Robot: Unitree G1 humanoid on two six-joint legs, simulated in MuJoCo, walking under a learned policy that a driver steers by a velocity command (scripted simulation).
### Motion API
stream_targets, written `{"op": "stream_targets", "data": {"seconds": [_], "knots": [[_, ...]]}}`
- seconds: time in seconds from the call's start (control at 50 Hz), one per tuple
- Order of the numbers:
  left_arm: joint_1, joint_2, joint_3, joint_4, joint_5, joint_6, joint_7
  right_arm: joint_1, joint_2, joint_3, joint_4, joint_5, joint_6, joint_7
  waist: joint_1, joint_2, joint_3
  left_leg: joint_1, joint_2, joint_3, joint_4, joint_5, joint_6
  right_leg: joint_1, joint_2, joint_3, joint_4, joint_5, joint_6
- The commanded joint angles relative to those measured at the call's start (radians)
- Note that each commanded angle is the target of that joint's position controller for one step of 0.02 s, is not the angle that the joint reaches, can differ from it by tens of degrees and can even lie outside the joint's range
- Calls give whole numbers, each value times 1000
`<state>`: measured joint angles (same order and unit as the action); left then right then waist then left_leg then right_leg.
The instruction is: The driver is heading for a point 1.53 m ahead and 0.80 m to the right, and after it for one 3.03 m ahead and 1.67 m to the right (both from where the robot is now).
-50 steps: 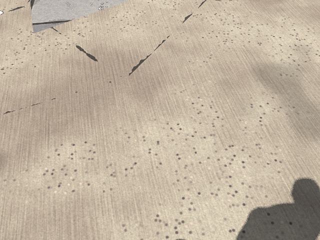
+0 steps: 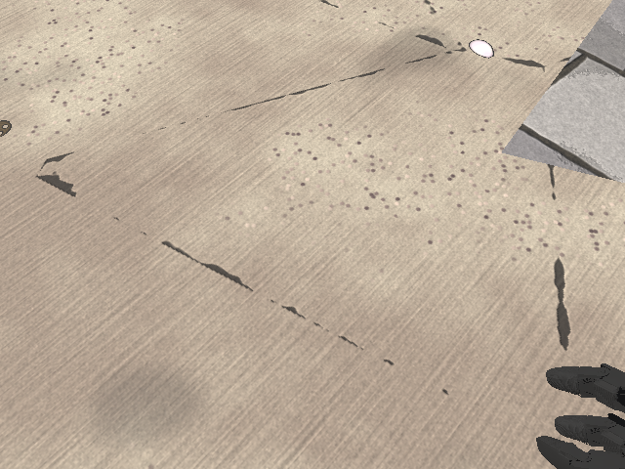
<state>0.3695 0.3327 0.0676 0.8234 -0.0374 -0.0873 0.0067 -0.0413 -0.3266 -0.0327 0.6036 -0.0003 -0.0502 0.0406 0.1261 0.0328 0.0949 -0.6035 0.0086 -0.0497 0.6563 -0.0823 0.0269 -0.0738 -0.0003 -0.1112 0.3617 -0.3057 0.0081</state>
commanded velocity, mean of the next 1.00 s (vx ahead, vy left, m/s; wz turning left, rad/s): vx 0.07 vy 0.00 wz -0.72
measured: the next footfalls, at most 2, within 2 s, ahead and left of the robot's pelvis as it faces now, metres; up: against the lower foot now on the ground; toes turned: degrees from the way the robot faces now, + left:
left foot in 0.06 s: +0.23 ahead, +0.10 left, +0.00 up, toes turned -4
right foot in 0.46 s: +0.16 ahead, -0.16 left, +0.00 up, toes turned -26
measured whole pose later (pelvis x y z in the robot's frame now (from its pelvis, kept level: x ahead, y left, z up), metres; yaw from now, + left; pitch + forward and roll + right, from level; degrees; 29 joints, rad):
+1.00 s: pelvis +0.18 -0.04 +0.00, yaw -47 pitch +2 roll +1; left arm 0.12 0.34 0.08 0.54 -0.01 0.05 0.03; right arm 0.12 -0.29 -0.09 0.77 -0.02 -0.02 0.00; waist -0.01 -0.06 0.02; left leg -0.32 -0.06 -0.08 0.51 -0.21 0.01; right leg -0.44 0.16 0.24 0.86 -0.48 0.01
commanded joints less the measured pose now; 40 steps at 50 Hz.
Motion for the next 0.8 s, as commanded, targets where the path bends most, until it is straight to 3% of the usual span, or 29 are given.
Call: {"op": "stream_targets", "data": {"seconds": [0.02,0.04,0.06,0.08,0.1,0.12,0.14,0.16,0.18,0.2,0.22,0.26,0.32,0.38,0.42,0.44,0.46,0.48,0.5,0.52,0.54,0.56,0.58,0.62,0.68,0.8], "knots": [[-136,191,40,-86,-13,-26,1,129,-75,-22,-2,-22,-23,5,-169,-85,-163,342,-41,12,-164,188,35,-66,-186,188,13,745,-128],[-130,187,38,-83,-14,-23,1,161,-99,-34,13,-34,-25,-6,-195,-83,-186,436,-47,29,-217,267,55,-77,-156,181,93,758,-100],[-109,159,29,-90,-2,-20,0,199,-154,-51,20,-46,-25,-23,-207,-52,-230,579,17,-4,-200,552,80,-154,-92,156,236,640,-56],[-73,89,0,-122,24,-18,-3,280,-213,-61,10,-84,-10,-48,-228,124,-377,877,318,-243,-88,1085,213,-418,-8,117,594,87,19],[68,71,-11,-100,6,0,-5,278,-172,-47,-11,-71,15,-51,-200,239,-604,987,499,-411,-77,1159,353,-503,26,195,854,-441,47],[55,156,19,-82,-7,23,-7,244,-123,-39,-19,-36,34,-49,-202,112,-558,882,434,-325,-110,959,328,-531,-26,231,924,-419,57],[0,147,25,-100,-12,43,-1,197,-95,-34,-13,-10,42,-50,-177,72,-442,795,383,-253,-151,730,288,-603,-54,195,918,-363,67],[-14,120,24,-101,-7,67,13,153,-71,-30,3,0,43,-50,-149,41,-349,678,341,-203,-208,541,258,-618,-82,171,887,-309,85],[-8,113,29,-105,-1,95,27,99,-62,-31,7,-5,44,-52,-113,67,-278,537,318,-165,-275,370,239,-576,-100,160,877,-261,101],[10,96,29,-108,6,118,34,63,-73,-38,10,-21,43,-53,-87,103,-232,401,303,-113,-333,292,235,-507,-97,137,897,-214,115],[22,75,29,-117,9,133,40,30,-70,-42,9,-30,39,-55,-67,121,-216,335,306,-74,-370,217,237,-475,-101,127,885,-173,119],[-9,60,32,-143,17,145,42,-1,-59,-47,18,-31,28,-65,-61,103,-198,290,303,1,-394,151,223,-449,-118,120,802,-91,105],[-83,38,24,-184,22,142,19,-5,-77,-60,37,-19,25,-83,-75,86,-215,308,309,89,-378,137,195,-372,-134,107,605,36,63],[-120,61,33,-209,20,147,-10,22,-105,-77,62,0,33,-80,-86,99,-217,369,340,126,-339,124,166,-316,-114,63,471,40,25],[-105,69,44,-212,22,155,-22,24,-112,-84,76,23,38,-71,-66,84,-210,394,341,158,-266,85,115,-249,-84,24,329,71,-14],[-81,78,54,-202,28,156,-18,43,-92,-82,90,32,40,-68,-60,49,-204,376,310,187,-187,8,69,-190,-53,18,252,112,-43],[-45,119,72,-192,39,153,-9,99,-56,-78,117,30,48,-61,-61,-74,-161,300,239,240,-18,-137,4,-126,-58,99,139,258,-89],[-34,274,108,-222,40,145,9,130,-31,-74,89,-14,57,-58,-105,-426,-100,-8,84,300,337,-543,-107,-17,-297,498,40,645,-223],[-38,293,101,-254,73,114,-3,18,-49,-73,39,-31,57,-68,-61,-376,-186,-136,-20,66,539,-609,-115,-22,-361,701,-19,564,-366],[-53,267,97,-254,74,89,-14,-15,-70,-80,34,-10,55,-75,-53,-252,-203,-169,-11,-4,589,-533,-84,-9,-335,640,-43,438,-343],[-96,242,92,-256,52,77,-8,-5,-70,-83,41,1,50,-82,-87,-197,-182,-178,1,-33,557,-432,-60,-18,-284,584,-39,368,-288],[-149,196,80,-267,28,83,2,20,-81,-88,62,-7,48,-90,-114,-146,-182,-174,18,-48,523,-359,-55,-26,-255,538,-22,335,-241],[-193,172,71,-284,20,92,15,33,-90,-92,68,-14,46,-93,-134,-156,-191,-131,16,-55,490,-312,-58,-64,-234,508,-11,350,-220],[-200,150,63,-306,27,103,34,48,-71,-89,77,-10,38,-84,-141,-154,-236,-68,-19,-56,446,-251,-70,-70,-194,481,8,411,-208],[-174,165,73,-314,20,111,47,30,-34,-73,81,0,32,-75,-125,-136,-246,-47,-58,-75,269,-222,-93,-38,-166,513,26,396,-205],[-198,175,82,-345,20,132,42,33,-52,-74,89,9,24,-55,-110,-197,-218,74,-94,-106,60,-218,-99,-101,-127,634,38,283,-197]]}}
